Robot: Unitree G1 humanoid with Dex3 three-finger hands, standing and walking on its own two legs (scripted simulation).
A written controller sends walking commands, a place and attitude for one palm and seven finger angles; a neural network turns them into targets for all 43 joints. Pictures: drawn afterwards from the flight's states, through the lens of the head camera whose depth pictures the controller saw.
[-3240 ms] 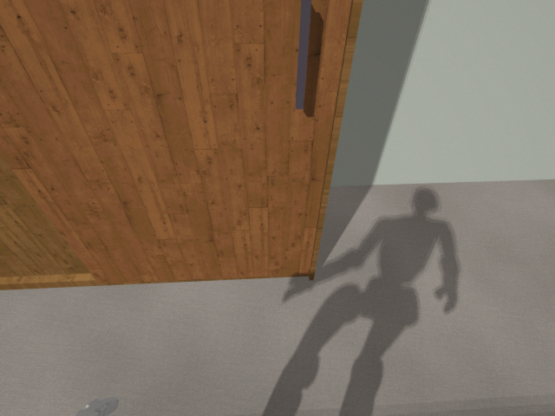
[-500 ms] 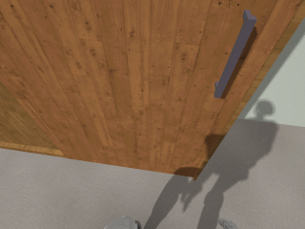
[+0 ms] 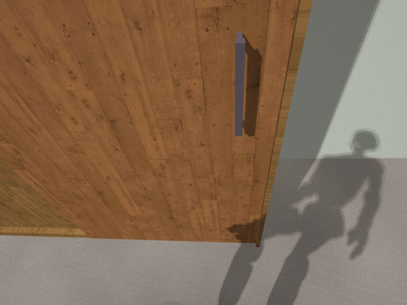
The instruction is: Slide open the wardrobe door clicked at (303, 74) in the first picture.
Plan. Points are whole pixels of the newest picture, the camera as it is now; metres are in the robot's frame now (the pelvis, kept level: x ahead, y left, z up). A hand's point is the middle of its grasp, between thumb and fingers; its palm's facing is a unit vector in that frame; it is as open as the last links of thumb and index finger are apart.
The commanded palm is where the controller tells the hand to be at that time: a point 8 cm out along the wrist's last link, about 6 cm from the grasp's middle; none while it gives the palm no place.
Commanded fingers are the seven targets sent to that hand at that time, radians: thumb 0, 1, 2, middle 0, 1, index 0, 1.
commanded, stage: come to a stop and stand still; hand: right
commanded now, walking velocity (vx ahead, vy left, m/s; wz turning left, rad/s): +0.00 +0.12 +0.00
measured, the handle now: (239, 90) +0.48 -0.07 +0.17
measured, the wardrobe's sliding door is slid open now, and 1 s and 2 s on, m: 0.00 0.00 0.00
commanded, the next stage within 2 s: look again from close up in 1.36 s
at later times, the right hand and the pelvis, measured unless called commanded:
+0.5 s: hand out of the picture -0.03 -0.11 -0.18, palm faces +0.02 +0.98 -0.18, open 7.3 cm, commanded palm none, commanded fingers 0.00 -0.90 -0.90 0.20 0.30 0.20 0.30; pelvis -0.03 +0.05 +0.00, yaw +0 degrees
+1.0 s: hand out of the picture -0.05 -0.08 -0.18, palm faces +0.06 +0.99 -0.14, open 7.4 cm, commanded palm none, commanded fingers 0.00 -0.90 -0.90 0.20 0.30 0.20 0.30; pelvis -0.01 +0.06 +0.00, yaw +0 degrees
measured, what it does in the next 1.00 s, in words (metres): steps on the spot: left foot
